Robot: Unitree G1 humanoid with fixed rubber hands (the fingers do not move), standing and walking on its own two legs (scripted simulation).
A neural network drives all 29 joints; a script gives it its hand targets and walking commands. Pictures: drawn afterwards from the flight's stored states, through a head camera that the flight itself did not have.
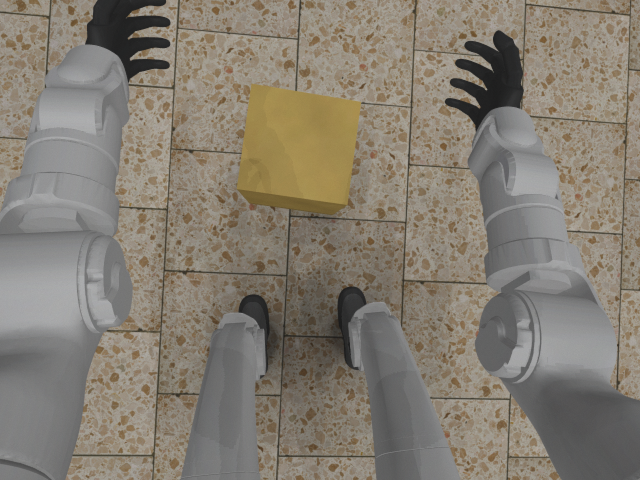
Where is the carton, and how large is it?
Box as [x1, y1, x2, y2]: [237, 84, 360, 214]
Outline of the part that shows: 251,84 237,189 250,203 332,214 346,205 360,102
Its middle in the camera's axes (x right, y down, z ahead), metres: -0.05 -0.18 +0.86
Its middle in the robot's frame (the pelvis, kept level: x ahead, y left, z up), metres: +0.54 -0.02 -0.53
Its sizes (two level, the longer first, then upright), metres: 0.210 0.200 0.250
